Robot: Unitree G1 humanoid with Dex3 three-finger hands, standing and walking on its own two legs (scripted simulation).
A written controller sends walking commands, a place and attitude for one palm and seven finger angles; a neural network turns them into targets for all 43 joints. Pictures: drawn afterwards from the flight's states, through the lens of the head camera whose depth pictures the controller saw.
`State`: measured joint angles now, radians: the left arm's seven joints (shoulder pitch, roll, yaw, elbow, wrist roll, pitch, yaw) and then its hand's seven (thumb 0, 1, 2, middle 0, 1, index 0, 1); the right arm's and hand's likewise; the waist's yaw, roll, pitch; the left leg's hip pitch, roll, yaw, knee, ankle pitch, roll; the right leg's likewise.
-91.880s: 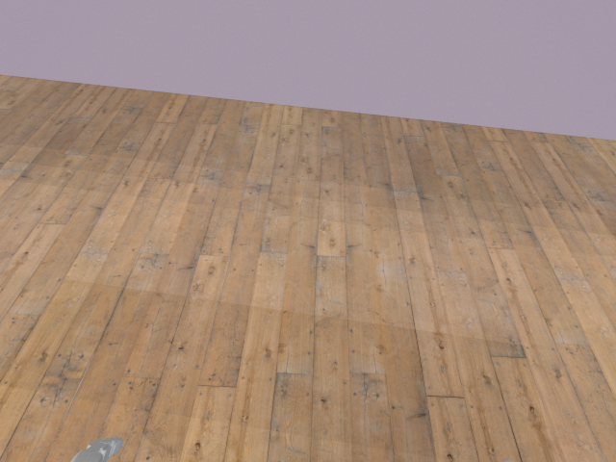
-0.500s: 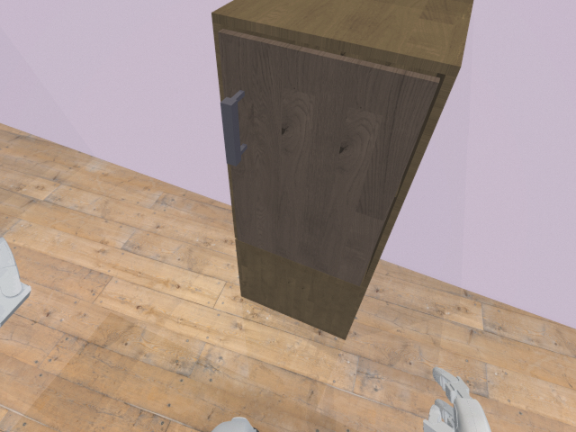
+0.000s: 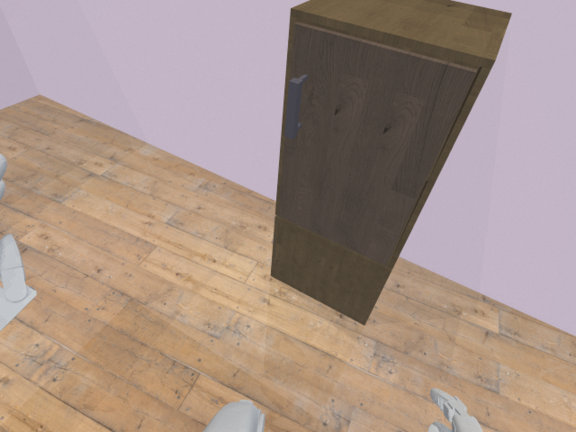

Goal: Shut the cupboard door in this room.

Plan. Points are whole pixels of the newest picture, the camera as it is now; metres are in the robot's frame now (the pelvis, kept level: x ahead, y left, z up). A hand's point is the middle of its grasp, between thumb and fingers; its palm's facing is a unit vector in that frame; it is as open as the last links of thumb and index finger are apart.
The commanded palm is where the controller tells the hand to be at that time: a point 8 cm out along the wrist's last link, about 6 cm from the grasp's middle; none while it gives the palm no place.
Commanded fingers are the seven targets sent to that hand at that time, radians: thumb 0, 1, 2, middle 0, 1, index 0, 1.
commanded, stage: stop stepping back and stand still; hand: left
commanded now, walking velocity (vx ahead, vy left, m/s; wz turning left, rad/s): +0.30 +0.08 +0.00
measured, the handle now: (297, 106) +0.81 +0.08 +0.07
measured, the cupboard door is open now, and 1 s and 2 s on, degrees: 0 0 0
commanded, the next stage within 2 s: let the arm hang, fingers relaxed in 0.70 s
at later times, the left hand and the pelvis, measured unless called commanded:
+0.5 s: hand (10, 333) +0.13 +0.25 +0.20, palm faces +0.28 -0.78 -0.56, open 7.4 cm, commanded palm +0.07 +0.29 +0.20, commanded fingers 0.00 0.90 0.90 -0.20 -0.30 -0.20 -0.30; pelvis -0.12 +0.02 +0.02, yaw -10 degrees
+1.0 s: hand out of the picture +0.11 +0.18 -0.07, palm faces -0.21 -0.92 -0.35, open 7.4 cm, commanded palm none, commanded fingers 0.00 0.90 0.90 -0.20 -0.30 -0.20 -0.30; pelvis -0.12 +0.02 +0.00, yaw -10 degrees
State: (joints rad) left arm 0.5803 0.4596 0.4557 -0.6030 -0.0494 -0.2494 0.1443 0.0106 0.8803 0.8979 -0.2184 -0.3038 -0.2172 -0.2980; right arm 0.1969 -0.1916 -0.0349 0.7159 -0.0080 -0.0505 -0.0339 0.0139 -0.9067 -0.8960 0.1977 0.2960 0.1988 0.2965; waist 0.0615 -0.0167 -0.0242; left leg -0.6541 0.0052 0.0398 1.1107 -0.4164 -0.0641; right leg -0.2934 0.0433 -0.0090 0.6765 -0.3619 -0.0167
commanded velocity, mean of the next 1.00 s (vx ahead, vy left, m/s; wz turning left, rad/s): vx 0.13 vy -0.02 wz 0.00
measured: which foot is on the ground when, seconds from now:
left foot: up 0.00-0.06, down 0.08-0.46, up 0.48-0.76, down 0.78-1.00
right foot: down 0.00-0.08, up 0.10-0.46, down 0.48-0.82, up 0.84-0.98, down 1.00-1.00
